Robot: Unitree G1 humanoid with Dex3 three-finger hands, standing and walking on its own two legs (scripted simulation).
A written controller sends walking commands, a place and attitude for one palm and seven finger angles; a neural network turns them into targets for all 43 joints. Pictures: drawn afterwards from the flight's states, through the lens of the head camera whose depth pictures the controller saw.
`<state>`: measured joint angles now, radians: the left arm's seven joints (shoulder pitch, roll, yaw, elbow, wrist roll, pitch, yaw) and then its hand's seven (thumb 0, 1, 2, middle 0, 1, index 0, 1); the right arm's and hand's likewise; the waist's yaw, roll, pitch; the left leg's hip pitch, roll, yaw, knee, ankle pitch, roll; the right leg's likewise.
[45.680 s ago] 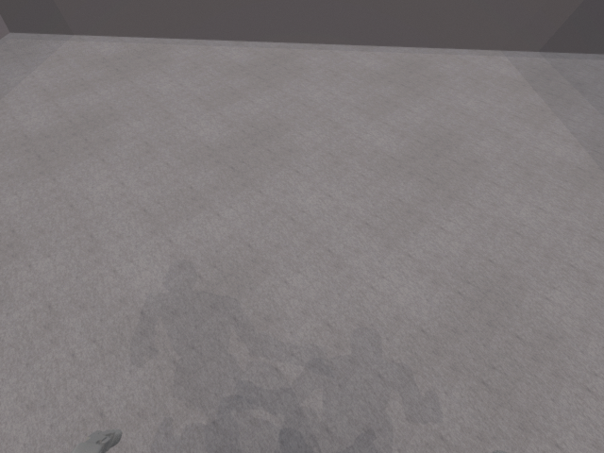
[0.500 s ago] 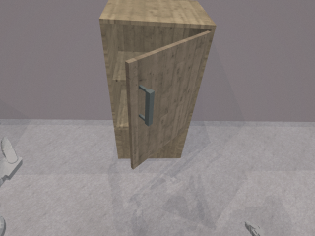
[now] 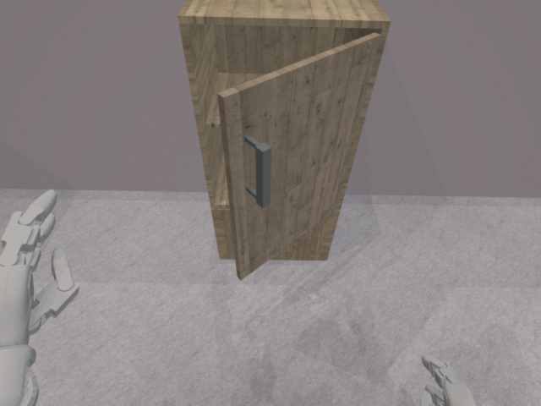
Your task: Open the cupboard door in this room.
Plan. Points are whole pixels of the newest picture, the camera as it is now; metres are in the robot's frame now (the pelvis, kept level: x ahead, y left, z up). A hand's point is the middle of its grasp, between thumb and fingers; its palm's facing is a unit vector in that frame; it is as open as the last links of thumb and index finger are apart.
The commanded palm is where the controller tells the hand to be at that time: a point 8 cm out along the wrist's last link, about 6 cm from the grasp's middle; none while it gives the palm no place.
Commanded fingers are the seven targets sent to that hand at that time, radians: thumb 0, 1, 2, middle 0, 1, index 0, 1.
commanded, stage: let the arm hang, fingers relaxed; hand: left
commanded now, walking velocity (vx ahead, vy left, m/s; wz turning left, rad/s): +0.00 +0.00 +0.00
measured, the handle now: (256, 172) +0.54 +0.07 +0.03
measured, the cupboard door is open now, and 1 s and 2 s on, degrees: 42 42 42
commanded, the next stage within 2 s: look to check the result in 1.06 s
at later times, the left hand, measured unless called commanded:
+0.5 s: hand out of the picture +0.00 +0.19 -0.16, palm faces +0.08 -0.97 -0.24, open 7.2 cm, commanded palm none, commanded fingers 0.00 0.90 0.90 -0.20 -0.30 -0.20 -0.30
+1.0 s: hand out of the picture -0.02 +0.17 -0.16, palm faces +0.06 -0.98 -0.16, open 7.3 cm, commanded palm none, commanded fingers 0.00 0.90 0.90 -0.20 -0.30 -0.20 -0.30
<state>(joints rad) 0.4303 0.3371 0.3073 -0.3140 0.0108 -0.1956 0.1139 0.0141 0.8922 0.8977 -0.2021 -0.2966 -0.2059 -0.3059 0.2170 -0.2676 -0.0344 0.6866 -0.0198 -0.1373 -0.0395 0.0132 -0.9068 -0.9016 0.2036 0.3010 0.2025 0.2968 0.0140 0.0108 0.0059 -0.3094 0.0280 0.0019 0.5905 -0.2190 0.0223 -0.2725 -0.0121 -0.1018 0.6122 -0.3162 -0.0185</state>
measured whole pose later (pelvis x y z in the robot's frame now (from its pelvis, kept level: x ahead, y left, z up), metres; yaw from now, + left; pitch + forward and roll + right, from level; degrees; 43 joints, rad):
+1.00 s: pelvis +0.00 +0.01 +0.02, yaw +2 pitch -2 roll +0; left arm 0.27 0.12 0.00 1.16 0.01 0.00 0.03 0.01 0.92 0.90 -0.20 -0.29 -0.20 -0.30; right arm 0.29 -0.12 0.00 1.15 -0.03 0.01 -0.03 0.00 -0.91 -0.90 0.20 0.30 0.20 0.30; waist 0.00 0.00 0.05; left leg -0.18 -0.02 0.03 0.40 -0.19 0.03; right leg -0.14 0.00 0.00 0.41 -0.24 -0.01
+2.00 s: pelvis +0.00 +0.00 +0.01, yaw -3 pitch -1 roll +0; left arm 0.27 0.14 0.05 1.11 0.02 0.03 0.01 0.01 0.91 0.90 -0.20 -0.29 -0.20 -0.30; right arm 0.22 -0.15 -0.04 1.09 -0.03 0.04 -0.04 0.01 -0.91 -0.90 0.20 0.30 0.20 0.30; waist 0.01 0.00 0.08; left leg -0.23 0.02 0.10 0.50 -0.27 0.01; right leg -0.22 0.04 0.06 0.52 -0.29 -0.02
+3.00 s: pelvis +0.08 +0.01 +0.02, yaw -39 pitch +1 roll -3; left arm 0.19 0.30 0.11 0.90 0.03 0.06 -0.03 0.01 0.91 0.90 -0.19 -0.29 -0.20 -0.30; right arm 0.21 -0.18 -0.01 0.87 -0.03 0.02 -0.04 0.01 -0.91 -0.90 0.20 0.30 0.20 0.30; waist 0.03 -0.04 0.11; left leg -0.25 0.08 0.10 0.49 -0.26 0.02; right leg -0.51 0.00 0.02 1.16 -0.42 0.06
